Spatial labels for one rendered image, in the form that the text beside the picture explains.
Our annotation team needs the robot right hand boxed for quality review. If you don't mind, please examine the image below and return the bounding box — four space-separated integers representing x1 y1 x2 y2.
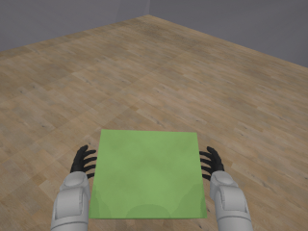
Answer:
199 146 225 181

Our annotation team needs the robot left forearm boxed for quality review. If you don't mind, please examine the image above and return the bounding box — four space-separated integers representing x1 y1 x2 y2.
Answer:
50 171 90 231

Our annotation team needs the carton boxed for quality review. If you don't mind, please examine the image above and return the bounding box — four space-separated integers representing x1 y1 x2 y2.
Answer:
89 129 208 219

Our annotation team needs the robot right forearm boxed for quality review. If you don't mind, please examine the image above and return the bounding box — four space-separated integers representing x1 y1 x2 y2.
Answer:
209 170 253 231

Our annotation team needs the robot left hand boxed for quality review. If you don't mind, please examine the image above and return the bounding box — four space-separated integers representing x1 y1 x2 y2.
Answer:
70 144 97 179

